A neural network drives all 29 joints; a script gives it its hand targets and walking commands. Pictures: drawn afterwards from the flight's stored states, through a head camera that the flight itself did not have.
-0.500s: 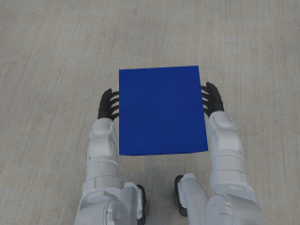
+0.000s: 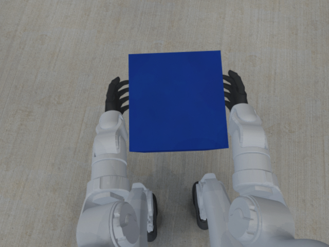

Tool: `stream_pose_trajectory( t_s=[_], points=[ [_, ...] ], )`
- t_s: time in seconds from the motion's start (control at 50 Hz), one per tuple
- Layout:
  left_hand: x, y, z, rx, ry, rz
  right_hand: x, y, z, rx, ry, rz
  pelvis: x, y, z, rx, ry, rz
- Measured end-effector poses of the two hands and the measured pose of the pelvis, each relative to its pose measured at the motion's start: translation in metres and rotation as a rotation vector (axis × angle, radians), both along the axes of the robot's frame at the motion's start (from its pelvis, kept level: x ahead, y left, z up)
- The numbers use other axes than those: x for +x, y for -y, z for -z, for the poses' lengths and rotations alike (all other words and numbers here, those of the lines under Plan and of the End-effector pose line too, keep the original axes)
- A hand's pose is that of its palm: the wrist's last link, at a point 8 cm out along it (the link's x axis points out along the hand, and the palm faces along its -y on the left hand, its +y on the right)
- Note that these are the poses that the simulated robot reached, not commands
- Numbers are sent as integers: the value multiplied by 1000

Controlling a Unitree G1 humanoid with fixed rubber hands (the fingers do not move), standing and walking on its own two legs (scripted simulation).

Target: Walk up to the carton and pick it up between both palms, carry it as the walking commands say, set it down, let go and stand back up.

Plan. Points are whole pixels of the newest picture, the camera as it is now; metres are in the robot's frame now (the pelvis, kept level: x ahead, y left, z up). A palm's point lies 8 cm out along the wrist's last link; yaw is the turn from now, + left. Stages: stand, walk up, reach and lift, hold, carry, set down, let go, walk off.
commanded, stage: set down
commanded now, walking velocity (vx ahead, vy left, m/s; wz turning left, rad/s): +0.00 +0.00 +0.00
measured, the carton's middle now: (174, 111) +0.44 -0.03 -0.13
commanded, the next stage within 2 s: none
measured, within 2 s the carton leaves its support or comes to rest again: neither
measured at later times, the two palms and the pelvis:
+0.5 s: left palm (124, 110) +0.47 +0.11 -0.15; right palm (226, 105) +0.45 -0.18 -0.15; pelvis -0.02 +0.00 -0.08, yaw +1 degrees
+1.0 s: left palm (132, 111) +0.49 +0.11 -0.25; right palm (219, 106) +0.48 -0.18 -0.25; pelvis -0.03 +0.00 -0.14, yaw +2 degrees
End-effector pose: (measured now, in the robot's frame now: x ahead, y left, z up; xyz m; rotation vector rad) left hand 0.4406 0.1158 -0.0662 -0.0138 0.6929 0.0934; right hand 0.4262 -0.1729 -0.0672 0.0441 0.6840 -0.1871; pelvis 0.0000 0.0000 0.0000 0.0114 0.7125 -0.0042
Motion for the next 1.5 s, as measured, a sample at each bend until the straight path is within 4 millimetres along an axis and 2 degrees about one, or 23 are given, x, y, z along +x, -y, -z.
stream_pose_trajectory(
  t_s=[0.36,0.66,1.5],
  points=[
    [19,3,59,1,-8,-2,18,3,59,-3,-11,-1,-17,-1,57,4,-39,-5],
    [36,7,116,12,-9,3,35,7,118,-12,-15,-10,-25,2,98,9,-81,-11],
    [75,13,269,27,-21,11,81,13,266,-42,-34,-56,-29,2,189,12,-77,-20]
  ],
)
